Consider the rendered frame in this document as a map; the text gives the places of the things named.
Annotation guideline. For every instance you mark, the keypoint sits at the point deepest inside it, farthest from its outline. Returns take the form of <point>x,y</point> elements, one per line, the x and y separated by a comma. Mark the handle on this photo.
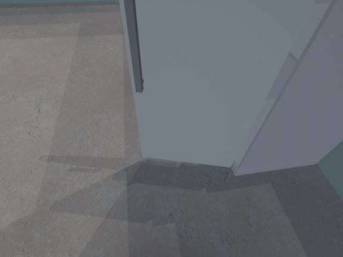
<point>131,20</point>

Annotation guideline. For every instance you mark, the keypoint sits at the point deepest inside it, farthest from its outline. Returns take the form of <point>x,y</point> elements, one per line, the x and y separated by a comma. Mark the fridge door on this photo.
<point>207,66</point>

